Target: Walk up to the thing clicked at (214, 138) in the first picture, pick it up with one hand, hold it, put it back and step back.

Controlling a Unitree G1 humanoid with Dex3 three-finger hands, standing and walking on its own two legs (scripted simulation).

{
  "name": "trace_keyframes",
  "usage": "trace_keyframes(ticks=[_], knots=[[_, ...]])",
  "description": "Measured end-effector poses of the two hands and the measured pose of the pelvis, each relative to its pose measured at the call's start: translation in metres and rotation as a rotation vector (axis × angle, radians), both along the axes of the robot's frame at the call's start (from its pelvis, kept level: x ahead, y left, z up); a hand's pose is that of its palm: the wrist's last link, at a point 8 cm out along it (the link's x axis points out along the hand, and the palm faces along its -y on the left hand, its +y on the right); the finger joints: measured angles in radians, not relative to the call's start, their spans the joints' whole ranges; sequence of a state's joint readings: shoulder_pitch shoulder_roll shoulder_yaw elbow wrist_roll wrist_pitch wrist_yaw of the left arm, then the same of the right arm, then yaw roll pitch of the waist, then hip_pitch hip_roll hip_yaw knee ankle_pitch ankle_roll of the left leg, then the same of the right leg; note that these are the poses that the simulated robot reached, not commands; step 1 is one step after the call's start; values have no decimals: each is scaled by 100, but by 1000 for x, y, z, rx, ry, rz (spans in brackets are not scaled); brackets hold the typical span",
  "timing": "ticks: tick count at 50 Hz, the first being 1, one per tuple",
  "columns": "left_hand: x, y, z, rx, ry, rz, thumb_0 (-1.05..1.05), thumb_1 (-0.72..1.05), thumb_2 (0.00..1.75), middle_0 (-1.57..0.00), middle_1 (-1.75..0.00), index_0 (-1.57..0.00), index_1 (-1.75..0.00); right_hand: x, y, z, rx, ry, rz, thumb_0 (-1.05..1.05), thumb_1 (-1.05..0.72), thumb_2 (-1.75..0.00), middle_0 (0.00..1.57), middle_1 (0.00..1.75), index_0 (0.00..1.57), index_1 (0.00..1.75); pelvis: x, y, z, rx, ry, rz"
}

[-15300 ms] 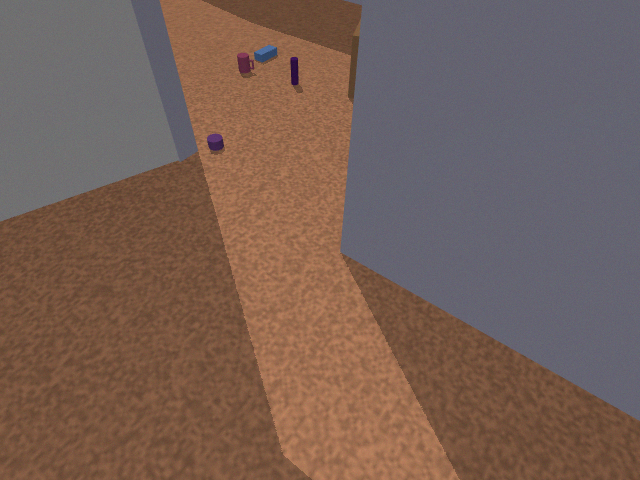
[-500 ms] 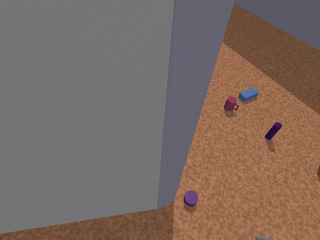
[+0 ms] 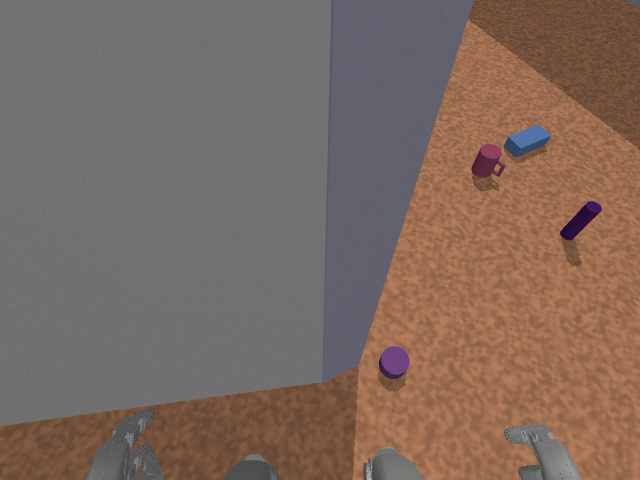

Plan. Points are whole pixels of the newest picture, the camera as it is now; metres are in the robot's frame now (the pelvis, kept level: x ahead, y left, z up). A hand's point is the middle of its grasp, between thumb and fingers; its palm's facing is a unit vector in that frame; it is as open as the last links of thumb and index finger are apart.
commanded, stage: rise first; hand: right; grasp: from above
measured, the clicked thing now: (393, 362) +0.45 -0.21 -0.68
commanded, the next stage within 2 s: none
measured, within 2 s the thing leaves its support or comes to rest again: neither
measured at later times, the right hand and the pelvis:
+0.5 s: hand out of the picture +0.13 -0.26 -0.22, palm faces -0.30 +0.77 -0.56, open 14.1 cm; pelvis -0.02 +0.00 -0.08, yaw +0 degrees
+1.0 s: hand (451, 412) +0.28 -0.27 -0.42, palm faces -0.47 +0.26 -0.84, open 14.1 cm; pelvis -0.10 +0.01 -0.28, yaw +3 degrees
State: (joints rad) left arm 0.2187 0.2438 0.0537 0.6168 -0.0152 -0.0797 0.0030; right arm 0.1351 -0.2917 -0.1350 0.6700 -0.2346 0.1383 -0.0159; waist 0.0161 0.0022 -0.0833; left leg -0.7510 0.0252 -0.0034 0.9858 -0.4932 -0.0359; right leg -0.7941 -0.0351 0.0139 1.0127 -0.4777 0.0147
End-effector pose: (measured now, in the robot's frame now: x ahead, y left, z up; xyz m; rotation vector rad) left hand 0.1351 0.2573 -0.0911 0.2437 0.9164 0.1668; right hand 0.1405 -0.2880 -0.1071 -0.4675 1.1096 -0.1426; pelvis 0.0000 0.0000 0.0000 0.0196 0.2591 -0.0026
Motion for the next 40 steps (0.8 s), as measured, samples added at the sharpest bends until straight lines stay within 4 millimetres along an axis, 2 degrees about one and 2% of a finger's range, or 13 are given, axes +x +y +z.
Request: trace_keyframes(ticks=[10,16,22,27,32,36,40], knots=[[27,-16,-14,-11,-87,-44,1,89,90,-20,-30,-20,-30,-8,1,-13,-43,9,61,-1,53,-101,8,106,7,108,-2,-2,-23,17,50,-8],[31,-20,-25,-14,-125,-67,1,89,90,-20,-30,-20,-30,-14,1,-25,-68,19,87,-1,54,-100,8,106,8,108,-7,-2,-38,21,85,-7],[29,-19,-47,-5,-140,-87,1,90,90,-20,-30,-20,-30,-11,0,-47,-110,0,157,-1,55,-99,8,107,8,108,-17,-1,-61,25,125,-9],[25,-11,-83,15,-139,-105,1,89,90,-20,-30,-20,-30,10,-9,-86,-194,-18,276,-1,55,-100,8,107,8,108,-30,0,-96,22,183,-6],[13,0,-133,32,-103,-101,1,88,89,-20,-30,-20,-30,46,-4,-127,-274,-91,431,-1,54,-100,8,106,7,108,-43,1,-138,21,243,0],[-5,9,-179,32,-47,-82,1,88,90,-20,-30,-20,-30,76,2,-160,-349,-146,534,-1,54,-100,8,106,7,107,-55,3,-173,20,283,8],[-31,15,-224,22,31,-63,1,88,90,-20,-30,-20,-30,100,6,-191,-423,-169,612,-1,54,-101,7,106,7,107,-68,5,-206,21,311,16]])
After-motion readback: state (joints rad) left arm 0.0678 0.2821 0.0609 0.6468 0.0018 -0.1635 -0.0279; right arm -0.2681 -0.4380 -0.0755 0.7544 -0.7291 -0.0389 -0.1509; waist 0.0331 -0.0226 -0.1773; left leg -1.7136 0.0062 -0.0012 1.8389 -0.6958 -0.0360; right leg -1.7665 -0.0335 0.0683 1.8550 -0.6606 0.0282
